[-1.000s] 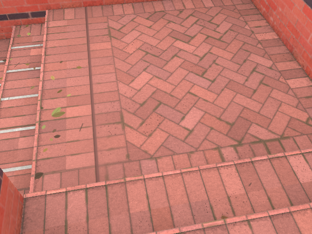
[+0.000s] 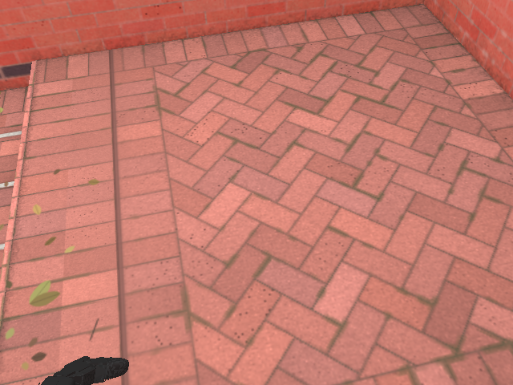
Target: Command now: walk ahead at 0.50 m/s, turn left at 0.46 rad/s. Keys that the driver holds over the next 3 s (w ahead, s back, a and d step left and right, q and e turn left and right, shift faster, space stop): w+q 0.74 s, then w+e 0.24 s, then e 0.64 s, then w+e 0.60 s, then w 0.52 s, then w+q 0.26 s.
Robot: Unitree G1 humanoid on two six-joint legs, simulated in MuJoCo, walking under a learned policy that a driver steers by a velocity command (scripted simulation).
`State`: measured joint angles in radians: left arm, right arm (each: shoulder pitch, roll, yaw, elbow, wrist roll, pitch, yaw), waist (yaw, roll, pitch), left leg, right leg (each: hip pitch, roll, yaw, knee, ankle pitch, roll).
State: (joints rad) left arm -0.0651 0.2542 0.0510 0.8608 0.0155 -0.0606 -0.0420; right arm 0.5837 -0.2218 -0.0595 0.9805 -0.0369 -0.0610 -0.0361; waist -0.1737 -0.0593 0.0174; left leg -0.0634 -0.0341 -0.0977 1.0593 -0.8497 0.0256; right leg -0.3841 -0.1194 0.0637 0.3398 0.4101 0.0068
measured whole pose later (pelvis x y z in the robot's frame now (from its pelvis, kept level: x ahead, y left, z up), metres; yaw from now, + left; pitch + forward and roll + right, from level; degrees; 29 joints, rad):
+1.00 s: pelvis +0.51 +0.10 -0.17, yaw +26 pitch -1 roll +4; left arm 0.13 0.25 0.05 0.85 0.04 -0.07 -0.05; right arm 0.45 -0.26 -0.06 0.98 -0.04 -0.06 -0.02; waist -0.06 -0.03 0.03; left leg -0.16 -0.11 0.03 1.31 -0.74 0.13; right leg -0.27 -0.01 -0.01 0.35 0.05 -0.08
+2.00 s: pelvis +0.69 +0.15 -0.17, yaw -9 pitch +1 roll +3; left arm 0.47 0.26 0.04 0.90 0.01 -0.01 -0.02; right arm 0.17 -0.29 -0.07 0.82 -0.04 0.00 0.03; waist 0.04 0.03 -0.03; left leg -0.62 0.04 -0.01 0.95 -0.12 -0.03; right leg -0.05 0.06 0.11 0.28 -0.24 -0.09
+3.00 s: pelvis +1.16 -0.01 -0.18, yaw -17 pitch +0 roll +0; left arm 0.33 0.23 0.03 0.93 0.02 -0.10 0.00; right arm 0.26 -0.26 -0.06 0.90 -0.03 -0.01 0.04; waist 0.01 0.04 0.04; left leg -0.59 0.07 -0.03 1.06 -0.19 0.05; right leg -0.09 0.05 -0.16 0.27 -0.19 -0.08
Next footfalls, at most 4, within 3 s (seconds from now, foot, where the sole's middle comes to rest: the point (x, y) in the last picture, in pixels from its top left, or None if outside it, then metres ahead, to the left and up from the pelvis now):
0.52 left None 0.27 0.12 -0.81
0.98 right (210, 371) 0.64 0.09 -0.96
1.36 left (140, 340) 0.78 0.29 -0.96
1.78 right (212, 367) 0.66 0.08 -0.96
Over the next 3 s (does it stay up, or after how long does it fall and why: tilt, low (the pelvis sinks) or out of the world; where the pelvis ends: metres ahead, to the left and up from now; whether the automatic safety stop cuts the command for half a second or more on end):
stays up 1.16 -0.01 -0.18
